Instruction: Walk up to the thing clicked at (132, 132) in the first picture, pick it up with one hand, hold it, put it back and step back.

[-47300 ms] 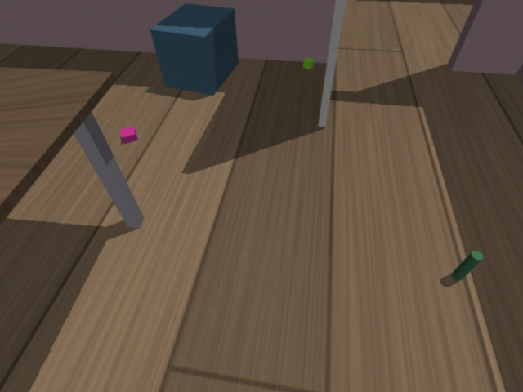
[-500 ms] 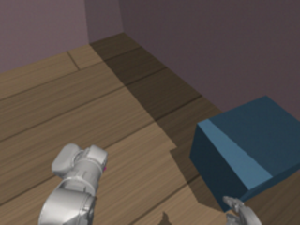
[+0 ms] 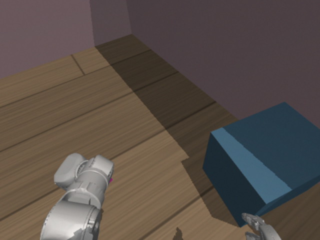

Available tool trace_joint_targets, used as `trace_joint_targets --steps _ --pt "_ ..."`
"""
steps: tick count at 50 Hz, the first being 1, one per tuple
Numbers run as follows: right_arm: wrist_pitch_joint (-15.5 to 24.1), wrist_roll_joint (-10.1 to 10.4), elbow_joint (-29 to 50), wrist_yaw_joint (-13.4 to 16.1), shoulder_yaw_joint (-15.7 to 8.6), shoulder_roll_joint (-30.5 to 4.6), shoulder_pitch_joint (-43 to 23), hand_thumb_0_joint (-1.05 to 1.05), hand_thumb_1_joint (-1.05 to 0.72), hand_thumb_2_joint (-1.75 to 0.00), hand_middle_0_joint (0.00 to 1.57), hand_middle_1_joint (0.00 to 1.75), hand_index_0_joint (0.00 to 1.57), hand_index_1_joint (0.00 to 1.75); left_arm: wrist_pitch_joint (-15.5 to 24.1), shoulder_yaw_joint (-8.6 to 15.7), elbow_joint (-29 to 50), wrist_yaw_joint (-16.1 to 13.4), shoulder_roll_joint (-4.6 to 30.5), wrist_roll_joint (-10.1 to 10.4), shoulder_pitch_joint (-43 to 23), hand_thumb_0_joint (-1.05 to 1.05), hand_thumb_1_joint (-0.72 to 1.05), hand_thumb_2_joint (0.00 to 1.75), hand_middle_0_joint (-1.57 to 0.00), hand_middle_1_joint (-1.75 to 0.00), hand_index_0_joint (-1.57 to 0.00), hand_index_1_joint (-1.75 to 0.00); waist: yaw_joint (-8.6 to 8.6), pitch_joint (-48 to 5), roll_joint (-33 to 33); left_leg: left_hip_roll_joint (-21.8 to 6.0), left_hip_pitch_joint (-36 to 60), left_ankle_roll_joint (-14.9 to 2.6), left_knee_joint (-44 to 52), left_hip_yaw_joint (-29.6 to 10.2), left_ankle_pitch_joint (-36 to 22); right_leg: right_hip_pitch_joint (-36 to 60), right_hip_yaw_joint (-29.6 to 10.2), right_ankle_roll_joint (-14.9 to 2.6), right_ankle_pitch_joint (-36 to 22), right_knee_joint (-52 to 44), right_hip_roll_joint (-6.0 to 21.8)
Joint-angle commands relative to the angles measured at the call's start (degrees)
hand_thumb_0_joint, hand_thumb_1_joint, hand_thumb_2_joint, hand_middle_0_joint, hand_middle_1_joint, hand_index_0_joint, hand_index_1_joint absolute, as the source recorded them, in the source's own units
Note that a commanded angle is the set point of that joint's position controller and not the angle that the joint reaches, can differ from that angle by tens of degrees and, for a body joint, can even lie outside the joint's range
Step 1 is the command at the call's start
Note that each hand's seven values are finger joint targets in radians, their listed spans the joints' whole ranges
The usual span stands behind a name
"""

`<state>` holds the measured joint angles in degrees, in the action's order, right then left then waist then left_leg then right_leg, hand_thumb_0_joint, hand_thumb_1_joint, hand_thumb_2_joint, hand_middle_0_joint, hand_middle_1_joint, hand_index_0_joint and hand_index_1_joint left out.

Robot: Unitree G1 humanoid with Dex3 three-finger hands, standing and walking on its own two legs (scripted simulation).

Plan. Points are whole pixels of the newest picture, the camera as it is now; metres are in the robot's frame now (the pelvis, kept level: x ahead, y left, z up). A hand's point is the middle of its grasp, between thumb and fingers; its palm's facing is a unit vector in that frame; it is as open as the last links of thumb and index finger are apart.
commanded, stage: crouch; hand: left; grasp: from above
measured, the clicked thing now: (91, 179) +0.32 +0.23 -0.08
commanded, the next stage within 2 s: none
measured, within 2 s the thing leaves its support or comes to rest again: neither
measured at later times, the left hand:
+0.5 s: hand (91, 195) +0.30 +0.24 -0.14, palm faces -0.18 -0.38 -0.91, open 10.5 cm
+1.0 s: hand (107, 207) +0.33 +0.27 -0.39, palm faces -0.11 -0.41 -0.91, open 10.4 cm
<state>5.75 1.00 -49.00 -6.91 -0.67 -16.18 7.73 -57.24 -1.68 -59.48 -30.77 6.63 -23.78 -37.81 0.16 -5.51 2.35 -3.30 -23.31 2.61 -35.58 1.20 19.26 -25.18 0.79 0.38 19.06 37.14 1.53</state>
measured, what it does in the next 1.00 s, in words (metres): lowers itself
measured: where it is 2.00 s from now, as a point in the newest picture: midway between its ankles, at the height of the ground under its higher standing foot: outside the picture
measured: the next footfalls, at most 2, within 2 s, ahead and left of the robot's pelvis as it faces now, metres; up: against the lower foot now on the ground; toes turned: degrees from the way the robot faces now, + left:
none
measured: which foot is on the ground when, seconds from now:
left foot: down 0.00-1.00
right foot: down 0.00-1.00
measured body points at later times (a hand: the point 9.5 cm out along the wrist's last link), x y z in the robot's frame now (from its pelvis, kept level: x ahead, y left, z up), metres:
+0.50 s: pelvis -0.02 +0.00 -0.05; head +0.06 +0.01 +0.39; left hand +0.31 +0.26 -0.09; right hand +0.08 -0.27 -0.17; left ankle -0.02 +0.15 -0.72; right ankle -0.01 -0.12 -0.72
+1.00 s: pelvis -0.09 +0.02 -0.25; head +0.12 +0.03 +0.15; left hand +0.34 +0.28 -0.34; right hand -0.04 -0.25 -0.39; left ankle -0.02 +0.15 -0.72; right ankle -0.01 -0.12 -0.72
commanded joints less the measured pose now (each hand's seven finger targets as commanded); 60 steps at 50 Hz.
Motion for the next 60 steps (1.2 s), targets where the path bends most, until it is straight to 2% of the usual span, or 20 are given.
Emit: trace_joint_targets --steps 1,3,5,10,12,15,19,23,26,30,32,33,34,41,43,45,48,50,52,60 --pt "2.69 0.32 7.00 0.47 -2.49 -7.49 -4.77 0.00 -0.89 -0.90 0.20 0.30 0.20 0.30 0.26 -0.62 8.62 -2.44 9.96 -3.59 -23.83 0.00 0.73 0.80 -1.16 -0.55 -1.12 -0.62 0.04 -16.86 -3.77 3.60 4.83 -2.20 2.98 1.93 -17.48 10.32 1.33 -0.86 -18.85 -4.12 -3.21" --pt "2.63 0.51 7.14 0.34 -2.40 -7.40 -4.96 0.00 -0.85 -0.89 0.20 0.30 0.20 0.30 0.40 -0.90 8.52 -2.33 8.98 -3.49 -23.24 0.00 0.68 0.68 -1.00 -0.59 -1.00 -0.59 0.48 -17.77 -4.86 3.79 4.62 -2.54 2.54 2.08 -17.60 10.52 0.82 -0.53 -20.20 -4.31 -2.90" --pt "2.59 0.37 6.60 0.34 -2.59 -7.32 -4.82 0.00 -0.85 -0.88 0.20 0.30 0.20 0.30 1.04 -0.51 8.54 -2.55 9.30 -3.18 -23.36 0.00 0.65 0.67 -0.97 -0.59 -0.98 -0.59 0.83 -18.26 -5.09 3.61 4.80 -2.52 2.02 2.08 -18.35 10.97 0.62 -0.32 -22.21 -4.04 -2.83" --pt "2.79 -0.25 4.91 0.39 -3.10 -7.47 -2.75 0.00 -0.85 -0.89 0.20 0.30 0.20 0.30 3.23 1.34 1.09 -4.17 10.97 -4.02 -22.77 0.00 0.65 0.71 -0.99 -0.58 -0.98 -0.59 0.97 -16.20 -5.22 3.32 0.61 -2.23 -0.15 2.51 -17.39 7.65 0.05 -0.52 -22.18 -2.55 -2.55" --pt "3.15 -0.79 4.23 0.26 -2.84 -6.78 -1.63 0.00 -0.85 -0.89 0.20 0.30 0.20 0.30 4.22 1.32 -1.29 -5.31 9.47 -4.28 -21.90 0.00 0.67 0.71 -1.00 -0.60 -1.00 -0.61 1.74 -15.12 -5.93 3.05 -1.34 -2.29 -0.86 2.19 -15.44 4.87 0.15 -0.77 -19.61 -1.88 -2.71" --pt "3.65 -1.40 3.17 -0.11 -3.54 -6.65 -0.32 0.00 -0.85 -0.88 0.20 0.30 0.20 0.30 6.30 3.39 -4.22 -7.76 10.45 -4.03 -24.11 0.00 0.67 0.65 -1.00 -0.56 -1.00 -0.57 2.54 -16.59 -5.82 2.81 -5.12 -2.19 -3.98 2.28 -12.71 1.10 -0.61 -0.85 -17.01 0.26 -2.60" --pt "4.32 -3.51 1.62 -0.86 -4.77 -7.06 1.96 0.00 -0.86 -0.89 0.20 0.30 0.20 0.30 10.13 6.61 -8.95 -10.19 12.04 -5.15 -27.25 0.00 0.58 0.68 -0.95 -0.59 -0.94 -0.59 4.23 -20.21 -5.38 2.63 -11.83 -1.32 -12.54 2.18 -13.81 -5.76 -1.16 -0.56 -19.88 8.17 -2.57" --pt "4.72 -4.97 1.55 -2.32 -4.97 -6.93 2.64 0.00 -0.86 -0.89 0.20 0.30 0.20 0.30 13.94 9.26 -13.24 -12.96 13.40 -7.00 -27.63 0.00 0.54 0.68 -0.92 -0.60 -0.92 -0.61 3.37 -23.09 -2.02 2.74 -21.36 -0.50 -21.14 1.91 -11.73 -14.54 -1.24 -1.03 -16.46 16.70 -2.69" --pt "4.55 -5.64 2.37 -3.16 -5.35 -7.25 3.26 0.00 -0.87 -0.89 0.20 0.30 0.20 0.30 16.40 11.69 -13.92 -14.54 14.63 -6.21 -29.06 0.00 0.51 0.69 -0.94 -0.56 -0.93 -0.58 4.12 -25.96 -1.78 2.82 -27.50 -0.21 -26.33 1.25 -9.20 -20.11 -0.96 -1.21 -13.49 21.45 -2.74" --pt "4.18 -5.96 2.22 -3.20 -4.99 -8.48 4.08 0.00 -0.87 -0.89 0.20 0.30 0.20 0.30 19.97 12.30 -13.40 -15.21 17.32 -7.27 -33.18 0.00 0.49 0.67 -0.95 -0.53 -0.93 -0.56 5.73 -31.07 1.10 2.46 -34.06 0.01 -33.59 0.08 -5.67 -29.96 0.59 -1.67 -8.76 29.01 -3.29" --pt "4.26 -6.18 2.08 -2.94 -5.35 -9.52 4.75 0.00 -0.88 -0.89 0.20 0.30 0.20 0.30 21.75 11.02 -13.09 -15.28 17.38 -8.08 -35.18 0.00 0.50 0.67 -0.97 -0.52 -0.95 -0.55 7.14 -34.29 1.26 2.12 -36.37 0.04 -37.40 -0.77 -4.18 -34.73 1.48 -1.80 -6.91 32.96 -3.66" --pt "4.23 -6.21 1.83 -2.87 -5.28 -9.74 5.01 0.00 -0.88 -0.89 0.20 0.30 0.20 0.30 22.54 13.00 -13.31 -15.58 20.79 -8.26 -36.03 0.00 0.49 0.64 -0.97 -0.51 -0.95 -0.53 6.61 -36.49 1.98 2.16 -38.33 0.04 -39.68 -0.68 -4.15 -35.82 1.17 -1.71 -6.83 34.62 -3.54" --pt "4.39 -6.42 1.59 -2.77 -5.37 -9.84 5.34 0.00 -0.88 -0.90 0.20 0.30 0.20 0.30 23.30 12.28 -13.35 -15.78 20.42 -8.11 -37.47 0.00 0.47 0.63 -0.96 -0.49 -0.94 -0.52 7.34 -38.09 2.53 2.11 -39.75 0.00 -41.44 -0.75 -3.13 -37.27 1.26 -1.74 -5.85 36.24 -3.44" --pt "3.88 -6.95 -0.10 -1.76 -4.57 -9.69 6.80 0.00 -0.89 -0.90 0.20 0.30 0.20 0.30 26.15 15.49 -14.81 -14.84 27.79 -7.92 -40.12 0.00 0.50 0.59 -1.00 -0.45 -0.97 -0.48 8.40 -43.96 7.44 1.57 -47.64 0.16 -50.10 -1.36 4.01 -48.50 2.84 -1.62 3.78 44.64 -3.01" --pt "3.64 -6.94 -0.58 -1.72 -4.77 -9.55 7.17 0.00 -0.89 -0.90 0.20 0.30 0.20 0.30 26.23 15.30 -15.45 -14.06 27.38 -8.13 -39.17 0.00 0.54 0.58 -1.04 -0.42 -1.01 -0.45 8.34 -44.72 8.26 1.54 -48.66 0.18 -51.91 -1.72 4.92 -51.55 3.54 -1.76 4.60 47.15 -2.89" --pt "3.65 -7.03 -0.33 -1.75 -4.08 -9.05 7.56 0.00 -0.89 -0.90 0.20 0.30 0.20 0.30 26.27 16.46 -15.97 -13.60 28.94 -8.20 -39.79 0.00 0.55 0.59 -1.05 -0.40 -1.02 -0.44 9.33 -45.59 8.53 1.39 -50.92 -0.05 -54.95 -1.82 4.75 -53.80 3.61 -1.52 3.75 49.67 -2.70" --pt "3.73 -7.34 -0.69 -2.16 -4.33 -9.77 8.16 0.00 -0.89 -0.90 0.20 0.30 0.20 0.30 26.37 15.67 -15.92 -12.94 27.78 -7.84 -41.97 0.00 0.57 0.58 -1.05 -0.39 -1.02 -0.42 11.18 -44.57 9.07 1.28 -54.09 -0.25 -58.40 -2.74 5.32 -59.05 4.39 -1.61 3.63 54.03 -2.45" --pt "3.85 -7.23 -1.09 -2.38 -4.38 -10.32 9.08 0.00 -0.89 -0.90 0.20 0.30 0.20 0.30 26.46 16.59 -17.47 -13.27 28.29 -7.51 -43.23 0.00 0.54 0.56 -1.04 -0.36 -1.01 -0.39 11.32 -43.53 9.03 1.11 -56.91 -0.30 -60.70 -3.12 5.81 -62.13 4.53 -1.52 3.75 56.48 -2.40" --pt "4.11 -7.66 -0.74 -2.73 -4.04 -10.41 8.72 0.00 -0.89 -0.90 0.20 0.30 0.20 0.30 26.57 17.65 -18.82 -13.50 29.92 -7.64 -43.51 0.00 0.54 0.57 -1.04 -0.37 -1.01 -0.41 12.26 -43.01 8.27 1.56 -60.73 -0.83 -63.35 -2.76 7.62 -64.22 4.07 -1.13 5.32 57.96 -2.23" --pt "4.35 -8.14 -1.00 -4.75 -3.71 -11.95 9.50 0.00 -0.89 -0.90 0.20 0.30 0.20 0.30 26.80 21.94 -22.19 -14.23 36.02 -8.55 -47.62 0.00 0.62 0.61 -1.11 -0.35 -1.07 -0.40 12.41 -42.73 10.47 1.87 -68.85 -1.29 -71.04 -2.32 9.89 -71.62 4.26 -0.61 7.20 65.34 -1.88"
